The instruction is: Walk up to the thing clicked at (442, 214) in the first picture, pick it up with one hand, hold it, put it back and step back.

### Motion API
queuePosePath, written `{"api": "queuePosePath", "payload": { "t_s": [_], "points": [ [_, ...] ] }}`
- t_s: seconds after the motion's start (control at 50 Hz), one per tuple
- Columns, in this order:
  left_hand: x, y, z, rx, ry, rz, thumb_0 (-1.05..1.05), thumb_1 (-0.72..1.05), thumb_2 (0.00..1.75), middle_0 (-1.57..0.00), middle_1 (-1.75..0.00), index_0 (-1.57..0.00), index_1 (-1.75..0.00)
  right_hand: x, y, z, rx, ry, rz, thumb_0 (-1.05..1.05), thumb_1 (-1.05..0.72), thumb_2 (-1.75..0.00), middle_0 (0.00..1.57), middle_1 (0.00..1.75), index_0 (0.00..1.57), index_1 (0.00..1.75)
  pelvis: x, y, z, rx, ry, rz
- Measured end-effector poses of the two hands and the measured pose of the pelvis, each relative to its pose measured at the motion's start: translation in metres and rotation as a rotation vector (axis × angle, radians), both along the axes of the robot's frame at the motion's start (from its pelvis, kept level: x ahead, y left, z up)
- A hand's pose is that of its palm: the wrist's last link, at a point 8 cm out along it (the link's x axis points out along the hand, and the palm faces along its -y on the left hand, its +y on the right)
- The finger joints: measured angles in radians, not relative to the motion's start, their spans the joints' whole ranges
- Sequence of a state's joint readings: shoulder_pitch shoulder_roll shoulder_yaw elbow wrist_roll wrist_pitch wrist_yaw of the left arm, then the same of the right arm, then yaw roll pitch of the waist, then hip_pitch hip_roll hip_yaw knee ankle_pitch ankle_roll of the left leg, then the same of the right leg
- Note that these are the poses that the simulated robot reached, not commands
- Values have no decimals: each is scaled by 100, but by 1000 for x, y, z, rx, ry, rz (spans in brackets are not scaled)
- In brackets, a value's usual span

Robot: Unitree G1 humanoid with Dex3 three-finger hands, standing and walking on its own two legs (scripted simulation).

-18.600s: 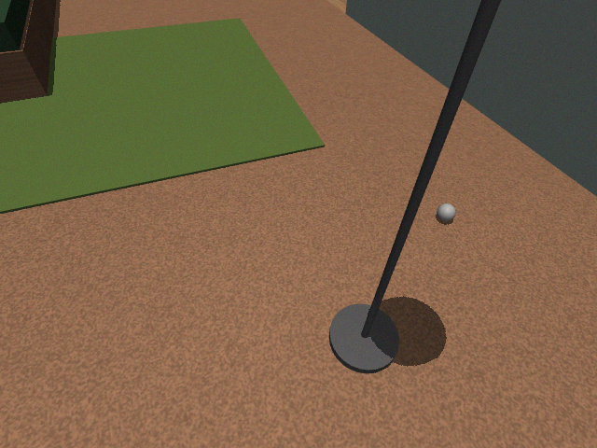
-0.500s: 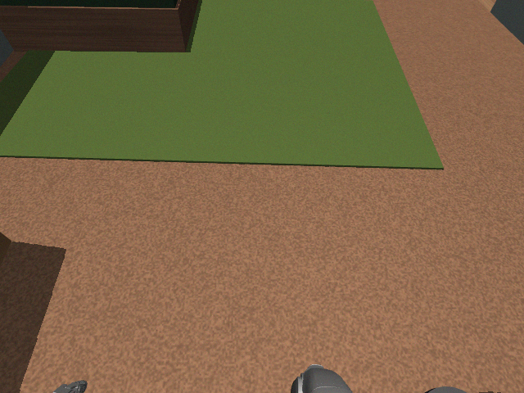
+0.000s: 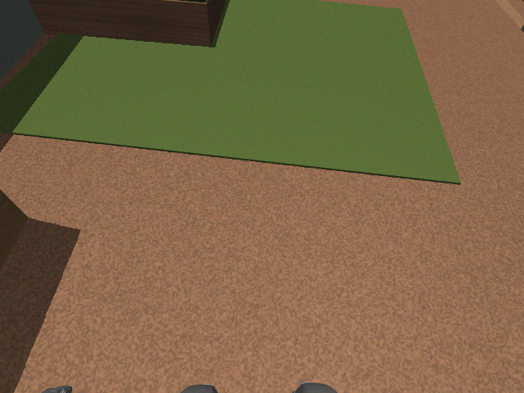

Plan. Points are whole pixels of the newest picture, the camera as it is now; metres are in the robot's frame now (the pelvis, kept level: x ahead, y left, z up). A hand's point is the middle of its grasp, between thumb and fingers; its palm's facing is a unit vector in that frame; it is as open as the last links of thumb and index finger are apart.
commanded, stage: walk up
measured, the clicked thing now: out of the picture +0.39 -1.28 -0.71
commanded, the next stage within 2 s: stand in 0.72 s
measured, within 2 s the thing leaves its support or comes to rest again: neither
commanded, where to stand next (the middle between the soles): +0.06 -0.01 m, yaw -5 degrees
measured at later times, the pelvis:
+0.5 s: pelvis -0.01 +0.01 +0.03, yaw -2 degrees
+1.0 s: pelvis +0.00 +0.01 +0.04, yaw -2 degrees
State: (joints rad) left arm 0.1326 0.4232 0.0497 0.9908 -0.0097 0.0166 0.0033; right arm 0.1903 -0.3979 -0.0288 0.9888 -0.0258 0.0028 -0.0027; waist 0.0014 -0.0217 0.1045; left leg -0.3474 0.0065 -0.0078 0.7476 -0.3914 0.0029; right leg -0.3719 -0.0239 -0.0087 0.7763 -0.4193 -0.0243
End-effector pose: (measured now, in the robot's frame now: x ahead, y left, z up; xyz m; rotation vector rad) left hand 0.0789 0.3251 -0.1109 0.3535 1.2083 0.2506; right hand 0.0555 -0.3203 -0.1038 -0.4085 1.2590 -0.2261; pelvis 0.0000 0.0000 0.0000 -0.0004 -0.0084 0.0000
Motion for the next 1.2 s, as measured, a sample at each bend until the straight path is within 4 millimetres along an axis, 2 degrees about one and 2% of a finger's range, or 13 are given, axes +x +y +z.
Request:
{"api": "queuePosePath", "payload": {
  "t_s": [0.1, 0.18, 0.3, 0.4, 0.5, 0.62, 0.74, 0.98, 1.2],
  "points": [
    [-25, -13, 2, -13, 53, -9, 1, 90, 90, -20, -30, -21, -30, 20, 2, -1, 17, -47, 3, 0, -90, -90, 20, 30, 21, 30, -5, -1, 5, -25, -19, -7],
    [-31, -20, 7, -35, 62, -9, 1, 90, 90, -20, -30, -21, -30, 31, 13, 2, 53, -95, 15, 0, -90, -90, 20, 30, 21, 30, -7, 2, 11, 2, -24, -6],
    [-22, -22, 14, -51, 14, -33, 1, 90, 90, -21, -30, -21, -30, 39, 30, 10, 94, -138, 18, 0, -90, -90, 20, 30, 21, 30, -13, 6, 19, 1, -40, -18],
    [-10, -19, 20, -61, -25, -49, 1, 90, 90, -20, -30, -21, -30, 33, 37, 16, 105, -139, 10, 0, -90, -90, 20, 30, 21, 30, -15, 10, 25, 0, -40, -29],
    [-2, -16, 24, -65, -30, -62, 1, 90, 90, -20, -30, -21, -30, 19, 37, 19, 97, -110, -17, 0, -90, -90, 20, 30, 21, 30, -14, 13, 29, 0, -35, -38],
    [-3, -13, 24, -59, 8, -70, 1, 90, 90, -20, -30, -21, -30, 1, 32, 19, 86, -65, -59, 0, -90, -90, 20, 30, 21, 30, -8, 14, 32, 3, -31, -48],
    [-1, -14, 25, -53, 37, -75, 1, 90, 90, -20, -30, -21, -30, -6, 30, 17, 86, -40, -88, 0, -90, -90, 20, 30, 21, 30, -3, 14, 33, 4, -29, -53],
    [17, -24, 27, -59, 9, -78, 1, 90, 90, -20, -30, -21, -30, 8, 31, 18, 100, -39, -80, 0, -90, -90, 20, 30, 21, 30, 3, 9, 35, 4, -18, -37],
    [21, -29, 29, -59, 6, -69, 1, 90, 90, -20, -30, -21, -30, 24, 26, 19, 100, -61, -64, 0, -90, -90, 20, 30, 21, 30, 9, 4, 36, 3, -15, -33]
  ]
}}
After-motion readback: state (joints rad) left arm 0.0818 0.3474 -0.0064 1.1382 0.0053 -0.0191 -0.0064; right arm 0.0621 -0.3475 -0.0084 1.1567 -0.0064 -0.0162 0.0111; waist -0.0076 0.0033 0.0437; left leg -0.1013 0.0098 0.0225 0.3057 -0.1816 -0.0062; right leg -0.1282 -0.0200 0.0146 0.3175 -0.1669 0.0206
